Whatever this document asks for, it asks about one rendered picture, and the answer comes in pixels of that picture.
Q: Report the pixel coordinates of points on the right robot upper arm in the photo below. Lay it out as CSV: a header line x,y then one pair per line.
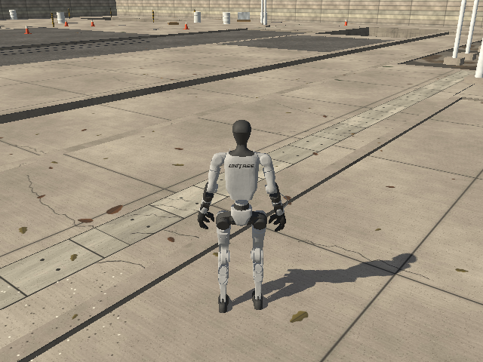
x,y
269,173

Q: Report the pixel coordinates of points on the left robot upper arm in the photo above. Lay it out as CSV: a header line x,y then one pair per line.
x,y
217,160

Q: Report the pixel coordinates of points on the robot foot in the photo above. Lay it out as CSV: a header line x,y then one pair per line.
x,y
223,305
258,304

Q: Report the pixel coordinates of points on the robot right forearm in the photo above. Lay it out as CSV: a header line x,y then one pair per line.
x,y
276,202

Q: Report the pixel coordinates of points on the robot left foot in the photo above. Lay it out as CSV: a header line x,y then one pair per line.
x,y
223,305

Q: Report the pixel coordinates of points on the robot right foot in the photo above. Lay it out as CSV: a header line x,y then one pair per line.
x,y
258,304

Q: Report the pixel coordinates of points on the robot left forearm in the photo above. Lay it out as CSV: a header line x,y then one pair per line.
x,y
206,201

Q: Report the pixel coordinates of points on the right robot hand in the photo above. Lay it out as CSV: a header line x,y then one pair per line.
x,y
280,219

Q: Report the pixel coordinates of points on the left robot hand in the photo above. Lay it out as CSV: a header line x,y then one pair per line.
x,y
201,218

